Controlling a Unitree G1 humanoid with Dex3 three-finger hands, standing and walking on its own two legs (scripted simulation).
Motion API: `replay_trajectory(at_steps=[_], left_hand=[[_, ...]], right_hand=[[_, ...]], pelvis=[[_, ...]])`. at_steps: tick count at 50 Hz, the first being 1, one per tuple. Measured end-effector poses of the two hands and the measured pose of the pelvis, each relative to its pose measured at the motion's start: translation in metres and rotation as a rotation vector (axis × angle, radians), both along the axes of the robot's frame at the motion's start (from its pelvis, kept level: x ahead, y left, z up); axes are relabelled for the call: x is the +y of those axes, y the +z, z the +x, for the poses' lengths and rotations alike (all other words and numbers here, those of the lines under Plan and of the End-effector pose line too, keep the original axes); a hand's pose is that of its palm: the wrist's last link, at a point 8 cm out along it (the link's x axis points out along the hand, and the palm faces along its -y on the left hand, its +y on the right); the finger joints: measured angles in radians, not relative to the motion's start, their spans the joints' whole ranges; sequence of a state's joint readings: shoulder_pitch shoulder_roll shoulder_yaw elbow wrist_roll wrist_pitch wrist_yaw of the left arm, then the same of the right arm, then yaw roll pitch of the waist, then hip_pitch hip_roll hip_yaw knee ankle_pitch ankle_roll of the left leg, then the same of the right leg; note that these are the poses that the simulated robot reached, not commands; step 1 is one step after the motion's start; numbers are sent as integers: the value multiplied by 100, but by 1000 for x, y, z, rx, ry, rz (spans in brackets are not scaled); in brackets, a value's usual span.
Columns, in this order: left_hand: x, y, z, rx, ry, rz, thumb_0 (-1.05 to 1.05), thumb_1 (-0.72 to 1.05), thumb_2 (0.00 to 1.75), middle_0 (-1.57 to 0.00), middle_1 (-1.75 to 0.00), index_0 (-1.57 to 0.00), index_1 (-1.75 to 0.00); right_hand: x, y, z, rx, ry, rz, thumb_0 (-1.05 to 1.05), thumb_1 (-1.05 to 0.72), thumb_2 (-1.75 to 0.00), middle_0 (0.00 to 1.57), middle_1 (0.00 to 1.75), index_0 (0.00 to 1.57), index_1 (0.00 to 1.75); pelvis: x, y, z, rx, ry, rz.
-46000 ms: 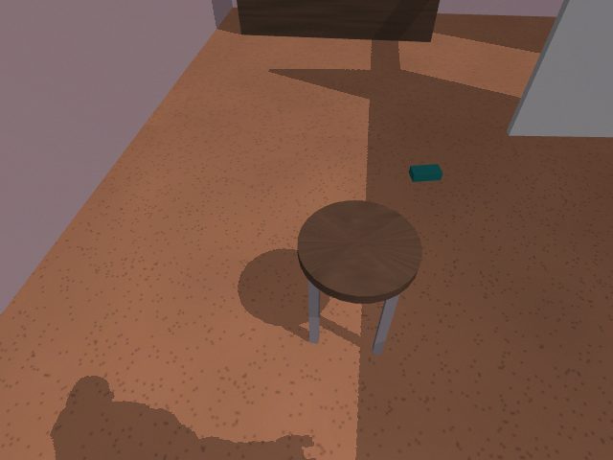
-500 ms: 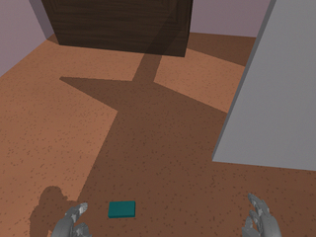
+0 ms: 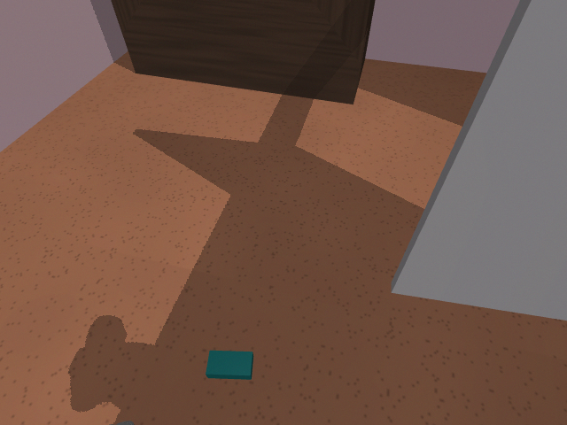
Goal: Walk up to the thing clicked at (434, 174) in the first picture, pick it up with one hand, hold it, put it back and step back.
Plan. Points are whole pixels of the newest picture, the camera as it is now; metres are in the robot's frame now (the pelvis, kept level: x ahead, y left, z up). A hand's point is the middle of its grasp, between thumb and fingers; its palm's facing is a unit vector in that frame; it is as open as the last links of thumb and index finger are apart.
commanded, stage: stand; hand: left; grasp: from above
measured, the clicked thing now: (230, 364) +0.43 +0.22 -0.73
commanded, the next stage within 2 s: none
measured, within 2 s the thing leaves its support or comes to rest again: neither
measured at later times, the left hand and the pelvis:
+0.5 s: hand out of the picture +0.03 +0.24 -0.14, palm faces +0.04 -0.94 -0.34, open 7.4 cm; pelvis -0.01 +0.00 +0.03, yaw +1 degrees
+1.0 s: hand out of the picture +0.05 +0.23 -0.13, palm faces +0.03 -0.94 -0.33, open 7.4 cm; pelvis +0.00 -0.01 +0.03, yaw +1 degrees
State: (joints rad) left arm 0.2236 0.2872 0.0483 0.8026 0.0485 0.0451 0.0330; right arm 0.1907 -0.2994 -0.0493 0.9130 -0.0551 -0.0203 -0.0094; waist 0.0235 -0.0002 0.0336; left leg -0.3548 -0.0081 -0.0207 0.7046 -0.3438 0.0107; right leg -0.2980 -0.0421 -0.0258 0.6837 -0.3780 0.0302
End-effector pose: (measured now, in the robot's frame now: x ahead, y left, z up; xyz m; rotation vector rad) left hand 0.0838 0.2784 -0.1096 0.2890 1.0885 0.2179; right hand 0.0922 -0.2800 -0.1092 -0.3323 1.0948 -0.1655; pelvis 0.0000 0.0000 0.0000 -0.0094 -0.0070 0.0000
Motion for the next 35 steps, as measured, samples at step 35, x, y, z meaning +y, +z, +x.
replay_trajectory(at_steps=[35], left_hand=[[3,11,-55,191,73,-4,0,90,89,-20,-30,-21,-30]], right_hand=[[-8,7,-36,153,-57,26,0,-91,-90,20,30,20,30]], pelvis=[[-7,27,-6,-61,20,2]])
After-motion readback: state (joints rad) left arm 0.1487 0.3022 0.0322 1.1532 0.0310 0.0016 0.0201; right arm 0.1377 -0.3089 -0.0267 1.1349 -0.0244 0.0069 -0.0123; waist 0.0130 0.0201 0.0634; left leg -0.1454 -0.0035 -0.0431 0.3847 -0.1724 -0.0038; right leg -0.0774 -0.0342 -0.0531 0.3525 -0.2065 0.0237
